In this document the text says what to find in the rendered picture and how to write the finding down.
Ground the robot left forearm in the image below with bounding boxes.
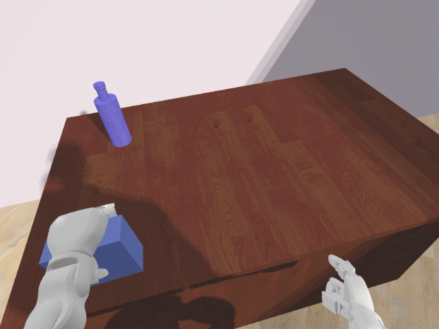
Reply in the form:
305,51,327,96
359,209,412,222
24,252,94,329

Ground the table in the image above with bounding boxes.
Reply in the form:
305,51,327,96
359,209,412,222
0,68,439,329

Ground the robot left hand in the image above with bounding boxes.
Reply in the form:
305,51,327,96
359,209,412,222
47,203,117,284

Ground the sponge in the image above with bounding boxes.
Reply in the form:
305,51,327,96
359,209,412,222
39,215,143,287

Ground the robot right forearm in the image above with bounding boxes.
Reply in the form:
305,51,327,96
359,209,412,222
348,308,387,329

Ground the robot right hand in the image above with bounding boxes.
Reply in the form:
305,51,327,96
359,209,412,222
322,254,375,319

